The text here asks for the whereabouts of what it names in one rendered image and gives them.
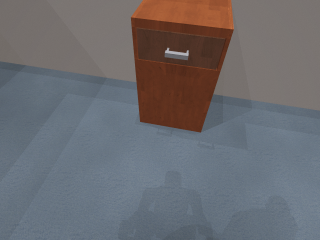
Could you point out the cabinet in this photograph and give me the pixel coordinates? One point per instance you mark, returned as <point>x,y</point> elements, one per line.
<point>174,95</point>

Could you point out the drawer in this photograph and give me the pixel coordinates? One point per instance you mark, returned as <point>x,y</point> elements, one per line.
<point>204,51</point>

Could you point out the handle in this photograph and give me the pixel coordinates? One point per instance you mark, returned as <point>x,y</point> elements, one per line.
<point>176,55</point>

